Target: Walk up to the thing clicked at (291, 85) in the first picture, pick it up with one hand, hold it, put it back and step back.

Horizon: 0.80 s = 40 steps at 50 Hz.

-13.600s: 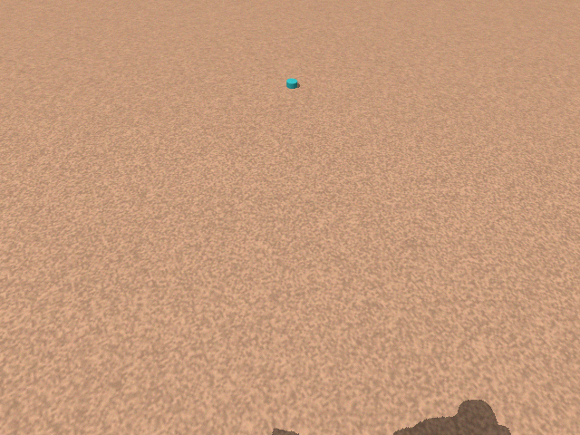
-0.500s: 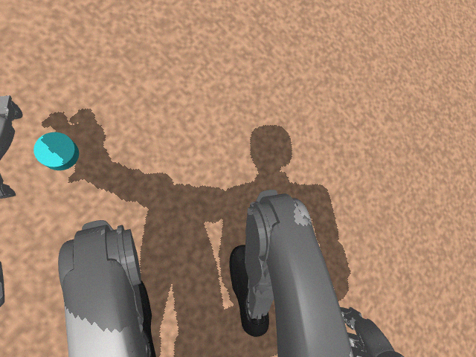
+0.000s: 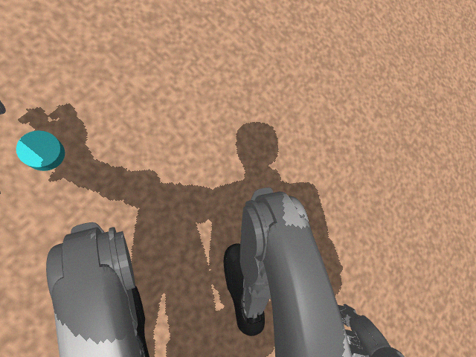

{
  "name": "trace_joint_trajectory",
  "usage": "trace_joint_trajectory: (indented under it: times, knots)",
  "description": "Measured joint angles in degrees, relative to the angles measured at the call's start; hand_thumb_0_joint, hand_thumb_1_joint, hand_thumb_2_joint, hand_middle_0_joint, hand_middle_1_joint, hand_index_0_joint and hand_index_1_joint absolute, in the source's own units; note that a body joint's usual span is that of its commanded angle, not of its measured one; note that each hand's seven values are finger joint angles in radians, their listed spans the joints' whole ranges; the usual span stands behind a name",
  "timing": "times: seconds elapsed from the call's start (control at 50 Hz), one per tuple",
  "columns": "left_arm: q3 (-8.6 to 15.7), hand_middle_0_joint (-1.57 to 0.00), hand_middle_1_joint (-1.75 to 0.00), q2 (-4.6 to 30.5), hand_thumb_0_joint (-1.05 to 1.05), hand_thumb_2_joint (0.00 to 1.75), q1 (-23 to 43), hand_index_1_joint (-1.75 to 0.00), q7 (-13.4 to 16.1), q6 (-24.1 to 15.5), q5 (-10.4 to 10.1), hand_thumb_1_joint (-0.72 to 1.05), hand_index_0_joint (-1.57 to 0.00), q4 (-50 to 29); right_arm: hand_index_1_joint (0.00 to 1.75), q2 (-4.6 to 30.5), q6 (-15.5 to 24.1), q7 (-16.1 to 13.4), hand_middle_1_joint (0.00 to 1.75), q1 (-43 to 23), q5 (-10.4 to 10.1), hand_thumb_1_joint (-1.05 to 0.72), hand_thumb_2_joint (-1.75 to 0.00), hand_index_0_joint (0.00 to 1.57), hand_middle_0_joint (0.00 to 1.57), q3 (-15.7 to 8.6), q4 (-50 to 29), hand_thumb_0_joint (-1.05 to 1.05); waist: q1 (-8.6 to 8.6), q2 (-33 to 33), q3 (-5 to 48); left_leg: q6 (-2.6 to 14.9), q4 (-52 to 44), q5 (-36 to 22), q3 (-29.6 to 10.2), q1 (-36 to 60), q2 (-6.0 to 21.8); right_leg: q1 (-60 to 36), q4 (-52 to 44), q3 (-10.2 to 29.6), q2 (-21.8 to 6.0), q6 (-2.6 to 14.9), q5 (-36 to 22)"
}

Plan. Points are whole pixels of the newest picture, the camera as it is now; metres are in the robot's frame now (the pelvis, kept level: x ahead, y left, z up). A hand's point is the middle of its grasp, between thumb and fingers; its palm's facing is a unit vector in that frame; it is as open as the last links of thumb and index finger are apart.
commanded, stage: rise first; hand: left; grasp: from above
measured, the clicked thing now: (41, 151) +0.49 +0.28 -0.31
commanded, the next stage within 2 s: approach in 1.36 s
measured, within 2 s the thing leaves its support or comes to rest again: neither
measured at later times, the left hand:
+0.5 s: hand out of the picture +0.45 +0.33 -0.19, palm faces -0.45 -0.08 -0.89, open 14.0 cm
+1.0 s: hand out of the picture +0.45 +0.33 -0.18, palm faces -0.45 -0.08 -0.89, open 13.7 cm
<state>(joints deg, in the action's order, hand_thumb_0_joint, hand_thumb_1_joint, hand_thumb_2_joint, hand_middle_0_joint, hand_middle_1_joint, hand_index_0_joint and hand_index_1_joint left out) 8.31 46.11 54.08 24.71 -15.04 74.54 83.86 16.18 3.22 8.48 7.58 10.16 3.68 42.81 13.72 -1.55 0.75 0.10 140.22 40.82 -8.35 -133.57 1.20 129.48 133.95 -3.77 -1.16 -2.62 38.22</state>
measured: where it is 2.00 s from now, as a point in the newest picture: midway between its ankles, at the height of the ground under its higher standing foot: (192, 324)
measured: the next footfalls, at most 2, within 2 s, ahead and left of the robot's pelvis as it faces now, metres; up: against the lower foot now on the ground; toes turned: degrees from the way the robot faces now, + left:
none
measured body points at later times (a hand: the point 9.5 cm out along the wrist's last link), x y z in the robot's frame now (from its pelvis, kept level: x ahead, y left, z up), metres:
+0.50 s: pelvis +0.00 +0.00 -0.01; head +0.25 +0.08 +0.36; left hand +0.47 +0.33 -0.14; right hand +0.04 -0.28 -0.10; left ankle +0.07 +0.12 -0.29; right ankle +0.10 -0.13 -0.29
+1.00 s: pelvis +0.00 +0.00 +0.00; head +0.24 +0.08 +0.36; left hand +0.47 +0.33 -0.13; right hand +0.04 -0.28 -0.10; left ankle +0.07 +0.12 -0.29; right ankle +0.10 -0.13 -0.29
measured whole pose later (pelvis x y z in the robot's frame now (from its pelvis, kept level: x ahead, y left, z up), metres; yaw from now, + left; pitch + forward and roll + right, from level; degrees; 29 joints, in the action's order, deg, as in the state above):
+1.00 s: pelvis +0.00 +0.00 +0.00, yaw -1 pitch +32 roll -9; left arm 8.5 49.4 55.3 22.7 -15.9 74.1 85.1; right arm 16.9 4.1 9.5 8.3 10.4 5.7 41.8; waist 15.0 -1.5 -0.9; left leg -0.2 140.9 39.9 -9.4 -134.1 0.9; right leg 129.6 134.1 -4.6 -1.0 -2.6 37.1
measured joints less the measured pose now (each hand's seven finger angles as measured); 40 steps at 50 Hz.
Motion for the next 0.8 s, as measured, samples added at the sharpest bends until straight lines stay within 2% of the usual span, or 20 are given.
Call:
trace_joint_trajectory:
  times: [0.16,0.46,0.8]
  knots:
    - [0.0,-0.10,-1.02,1.1,0.00,1.02,0.8,-1.03,-0.1,0.3,0.0,-0.54,-0.09,0.9,0.30,0.0,0.4,0.2,0.30,0.3,0.0,-0.91,-0.91,0.20,0.21,0.8,-0.3,0.00,0.64,-0.1,-0.8,0.13,0.3,-0.2,-0.2,-0.4,0.0,0.2,0.1,-0.2,0.1,-0.18,-0.3]
    - [1.3,-0.12,-1.01,3.4,0.00,1.01,1.1,-1.02,-0.2,-1.0,0.6,-0.52,-0.10,2.4,0.30,0.4,0.3,0.6,0.30,0.8,0.8,-0.91,-0.91,0.20,0.21,2.1,-0.5,0.00,1.65,-0.3,-1.9,-0.09,1.5,-0.3,-1.2,-1.0,-0.2,0.5,0.8,-0.9,0.3,-0.21,-0.6]
    - [0.6,-0.16,-0.96,2.7,0.00,0.98,0.6,-0.97,-0.7,0.0,0.2,-0.49,-0.14,1.0,0.30,0.4,0.7,1.0,0.30,0.9,0.3,-0.91,-0.90,0.20,0.21,2.0,-0.8,0.00,1.46,0.1,-0.9,-0.07,0.9,-0.5,-0.9,-0.6,-0.2,0.2,0.2,-0.7,0.2,-0.10,-0.7]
